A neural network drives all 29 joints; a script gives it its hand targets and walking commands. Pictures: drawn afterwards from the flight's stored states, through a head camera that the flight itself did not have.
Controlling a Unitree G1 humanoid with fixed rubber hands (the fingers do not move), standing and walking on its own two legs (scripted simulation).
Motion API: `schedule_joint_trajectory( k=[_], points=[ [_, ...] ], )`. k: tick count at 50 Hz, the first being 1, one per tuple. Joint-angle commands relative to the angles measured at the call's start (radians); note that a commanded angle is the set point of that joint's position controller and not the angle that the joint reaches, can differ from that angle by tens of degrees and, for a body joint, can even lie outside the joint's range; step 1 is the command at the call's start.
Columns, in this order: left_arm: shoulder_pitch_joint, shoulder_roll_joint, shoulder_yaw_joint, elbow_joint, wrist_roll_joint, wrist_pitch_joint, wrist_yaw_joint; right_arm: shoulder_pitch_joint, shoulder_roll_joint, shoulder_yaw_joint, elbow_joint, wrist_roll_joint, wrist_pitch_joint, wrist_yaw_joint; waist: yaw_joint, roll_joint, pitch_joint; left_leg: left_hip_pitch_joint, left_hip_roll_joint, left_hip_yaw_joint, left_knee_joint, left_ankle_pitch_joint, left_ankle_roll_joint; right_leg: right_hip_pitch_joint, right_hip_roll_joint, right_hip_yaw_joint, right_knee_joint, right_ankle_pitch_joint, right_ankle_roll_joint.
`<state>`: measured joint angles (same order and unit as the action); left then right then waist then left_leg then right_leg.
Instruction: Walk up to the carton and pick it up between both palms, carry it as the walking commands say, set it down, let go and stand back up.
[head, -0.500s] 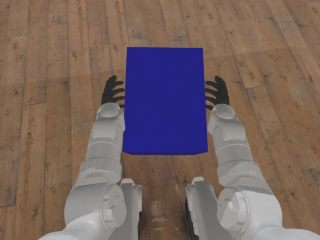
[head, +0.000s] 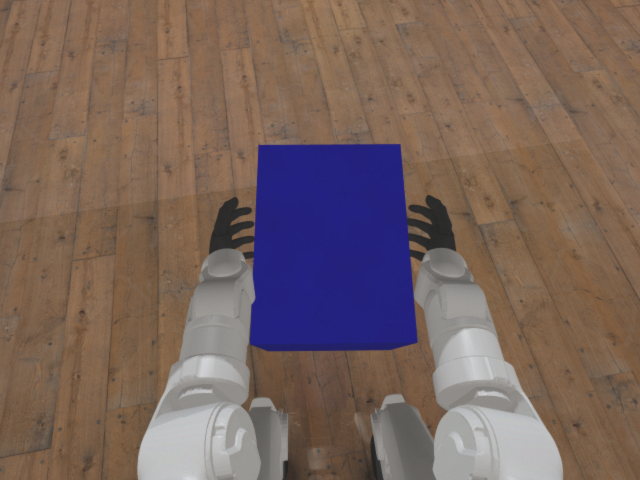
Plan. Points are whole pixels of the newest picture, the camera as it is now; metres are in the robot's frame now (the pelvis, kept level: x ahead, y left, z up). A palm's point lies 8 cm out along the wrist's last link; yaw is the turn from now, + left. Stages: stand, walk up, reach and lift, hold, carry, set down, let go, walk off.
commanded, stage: reach and lift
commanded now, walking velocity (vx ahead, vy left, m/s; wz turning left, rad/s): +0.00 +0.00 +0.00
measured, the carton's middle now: (329, 255) +0.44 -0.01 -0.10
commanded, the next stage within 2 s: none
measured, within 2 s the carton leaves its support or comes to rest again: neither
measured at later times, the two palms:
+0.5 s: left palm (211, 246) +0.39 +0.13 +0.05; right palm (465, 244) +0.38 -0.15 +0.06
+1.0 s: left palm (187, 225) +0.38 +0.13 +0.12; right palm (507, 220) +0.36 -0.15 +0.13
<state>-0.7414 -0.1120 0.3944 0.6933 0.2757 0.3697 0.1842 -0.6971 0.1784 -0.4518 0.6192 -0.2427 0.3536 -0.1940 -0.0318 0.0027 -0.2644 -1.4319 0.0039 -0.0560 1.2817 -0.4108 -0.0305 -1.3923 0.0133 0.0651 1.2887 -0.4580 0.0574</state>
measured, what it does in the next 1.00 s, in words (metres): rises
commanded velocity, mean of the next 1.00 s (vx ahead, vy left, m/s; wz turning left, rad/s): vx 0.00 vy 0.00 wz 0.00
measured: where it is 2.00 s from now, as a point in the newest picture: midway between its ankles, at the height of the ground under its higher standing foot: outside the picture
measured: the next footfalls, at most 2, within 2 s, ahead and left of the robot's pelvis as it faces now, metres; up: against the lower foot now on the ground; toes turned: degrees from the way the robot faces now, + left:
none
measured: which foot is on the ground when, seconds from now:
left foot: down 0.00-1.00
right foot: down 0.00-1.00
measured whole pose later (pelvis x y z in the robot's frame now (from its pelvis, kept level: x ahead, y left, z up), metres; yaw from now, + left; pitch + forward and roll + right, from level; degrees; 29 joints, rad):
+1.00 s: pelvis +0.04 +0.01 +0.13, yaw +1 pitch +9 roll +0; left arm -0.45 -0.19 0.35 0.47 0.34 0.49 0.01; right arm -0.42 0.20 -0.41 0.42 -0.34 0.48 0.00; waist -0.05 -0.01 -0.06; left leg -0.55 0.00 -0.04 0.60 -0.21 -0.02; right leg -0.51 -0.02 0.07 0.59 -0.24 0.05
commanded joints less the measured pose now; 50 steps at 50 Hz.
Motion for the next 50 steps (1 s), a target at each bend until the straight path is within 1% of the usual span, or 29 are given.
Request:
schedule_joint_trajectory(
  k=[1, 15, 30, 37, 43, 50],
  points=[
    [-0.609, -1.055, -0.505, 0.027, -0.165, -0.040, -0.421, -0.628, 1.009, 0.554, 0.065, 0.158, -0.009, 0.432, -0.004, 0.033, -0.718, 0.552, -0.158, 0.085, -0.174, 0.199, 0.022, 0.361, 0.163, -0.104, -0.188, 0.206, -0.026],
    [-0.526, -1.078, -0.498, 0.023, -0.138, -0.029, -0.441, -0.541, 1.027, 0.560, 0.045, 0.132, 0.006, 0.451, -0.009, 0.023, -0.614, 0.706, -0.147, 0.065, -0.329, 0.229, 0.032, 0.531, 0.141, -0.077, -0.344, 0.242, -0.032],
    [-0.434, -1.075, -0.506, -0.019, -0.125, -0.006, -0.459, -0.438, 1.020, 0.571, -0.004, 0.104, 0.038, 0.469, -0.021, 0.021, -0.458, 0.897, -0.134, 0.047, -0.526, 0.240, 0.034, 0.757, 0.116, -0.055, -0.542, 0.263, -0.037],
    [-0.385, -1.067, -0.531, -0.073, -0.130, 0.019, -0.466, -0.375, 1.003, 0.579, -0.045, 0.094, 0.064, 0.478, -0.025, 0.021, -0.379, 1.018, -0.125, 0.038, -0.624, 0.269, 0.029, 0.868, 0.108, -0.049, -0.639, 0.289, -0.039],
    [-0.319, -1.060, -0.571, -0.134, -0.135, 0.046, -0.465, -0.306, 0.991, 0.598, -0.087, 0.094, 0.088, 0.482, -0.023, 0.020, -0.326, 1.126, -0.114, 0.028, -0.695, 0.337, 0.020, 0.954, 0.107, -0.045, -0.708, 0.347, -0.041],
    [-0.254, -1.046, -0.626, -0.218, -0.149, 0.078, -0.461, -0.223, 1.001, 0.628, -0.130, 0.114, 0.118, 0.481, -0.017, 0.013, -0.279, 1.242, -0.109, 0.025, -0.772, 0.420, 0.011, 1.068, 0.107, -0.039, -0.787, 0.430, -0.036]
  ],
)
